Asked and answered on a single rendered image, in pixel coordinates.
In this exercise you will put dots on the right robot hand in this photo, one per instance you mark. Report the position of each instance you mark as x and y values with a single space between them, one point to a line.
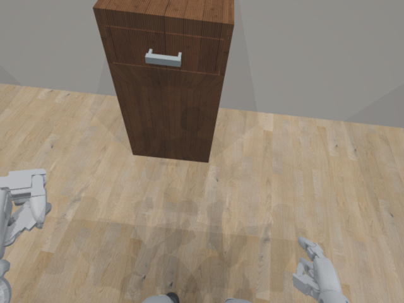
322 274

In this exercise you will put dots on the left robot hand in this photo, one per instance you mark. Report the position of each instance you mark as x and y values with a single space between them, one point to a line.
26 188

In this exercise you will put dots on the drawer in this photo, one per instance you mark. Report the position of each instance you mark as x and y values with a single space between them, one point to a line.
130 45

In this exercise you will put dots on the handle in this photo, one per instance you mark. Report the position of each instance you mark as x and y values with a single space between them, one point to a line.
163 59

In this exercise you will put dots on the cabinet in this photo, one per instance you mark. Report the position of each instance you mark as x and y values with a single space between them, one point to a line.
168 113

